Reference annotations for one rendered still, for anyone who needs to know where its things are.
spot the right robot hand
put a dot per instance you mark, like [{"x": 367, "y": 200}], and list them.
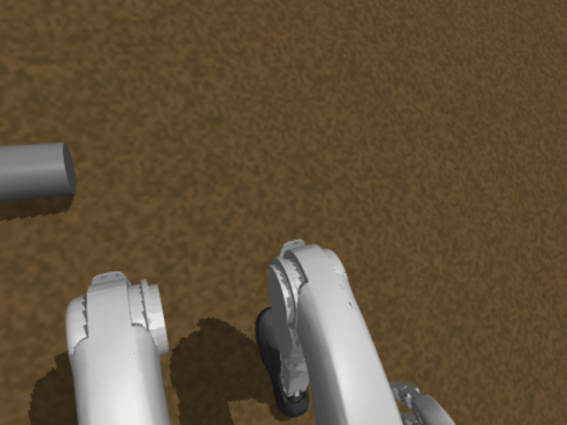
[{"x": 427, "y": 411}]

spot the right robot foot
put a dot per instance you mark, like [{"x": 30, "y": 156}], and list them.
[{"x": 270, "y": 356}]

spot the bottle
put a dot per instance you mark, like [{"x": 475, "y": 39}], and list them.
[{"x": 36, "y": 170}]

